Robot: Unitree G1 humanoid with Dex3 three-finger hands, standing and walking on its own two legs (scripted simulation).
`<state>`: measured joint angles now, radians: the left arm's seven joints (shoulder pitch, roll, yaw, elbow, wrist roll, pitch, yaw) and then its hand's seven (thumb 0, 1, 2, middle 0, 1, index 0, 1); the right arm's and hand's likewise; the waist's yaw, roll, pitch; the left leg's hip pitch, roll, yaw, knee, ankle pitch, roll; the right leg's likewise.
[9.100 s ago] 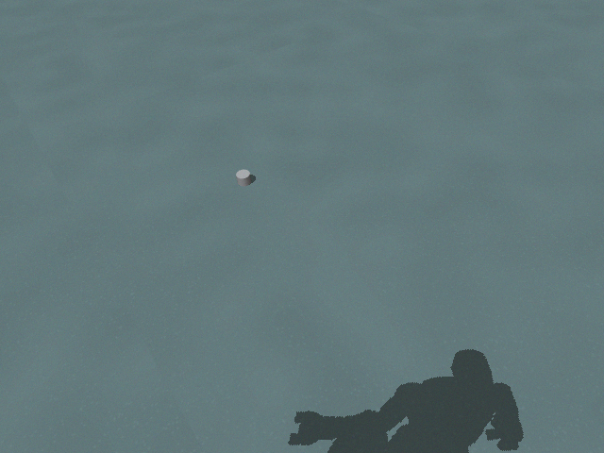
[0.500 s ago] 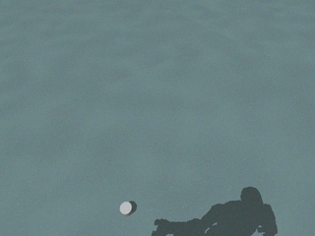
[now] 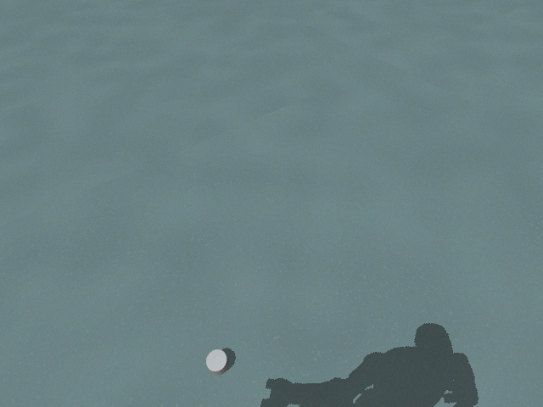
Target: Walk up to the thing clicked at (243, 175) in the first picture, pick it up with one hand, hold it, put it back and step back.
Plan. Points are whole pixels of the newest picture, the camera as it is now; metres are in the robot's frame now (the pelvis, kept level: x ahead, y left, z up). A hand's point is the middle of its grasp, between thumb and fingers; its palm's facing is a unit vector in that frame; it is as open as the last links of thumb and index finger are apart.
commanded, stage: stand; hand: left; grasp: from above
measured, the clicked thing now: (217, 362) +0.40 +0.25 -0.76
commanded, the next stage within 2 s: rise first in 0.22 s
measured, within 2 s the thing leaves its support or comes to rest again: neither
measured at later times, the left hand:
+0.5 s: hand out of the picture +0.13 +0.25 -0.16, palm faces +0.02 -0.95 -0.32, open 8.2 cm
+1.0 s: hand out of the picture +0.11 +0.26 -0.23, palm faces -0.14 -0.88 -0.45, open 14.1 cm
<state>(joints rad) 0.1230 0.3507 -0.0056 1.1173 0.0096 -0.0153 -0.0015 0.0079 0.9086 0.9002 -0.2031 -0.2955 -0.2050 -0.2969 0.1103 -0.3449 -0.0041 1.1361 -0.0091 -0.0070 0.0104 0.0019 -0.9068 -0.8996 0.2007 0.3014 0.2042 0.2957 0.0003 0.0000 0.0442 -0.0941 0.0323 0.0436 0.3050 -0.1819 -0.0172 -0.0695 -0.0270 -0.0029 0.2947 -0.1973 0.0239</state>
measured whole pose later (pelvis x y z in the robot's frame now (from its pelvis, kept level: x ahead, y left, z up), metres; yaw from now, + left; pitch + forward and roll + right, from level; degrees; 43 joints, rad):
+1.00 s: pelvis -0.03 +0.01 -0.09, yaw +1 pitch +16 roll -1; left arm 0.19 0.31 0.14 0.57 0.26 0.13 -0.01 0.00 -0.53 1.01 -0.07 -1.06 -0.06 -1.07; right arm 0.19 -0.24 -0.05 0.60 0.01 -0.10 -0.02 0.01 -0.90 -0.90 0.20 0.30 0.20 0.30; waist -0.01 0.01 -0.09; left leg -0.87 0.05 0.00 1.09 -0.50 -0.01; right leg -0.83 -0.03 -0.02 1.06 -0.51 0.03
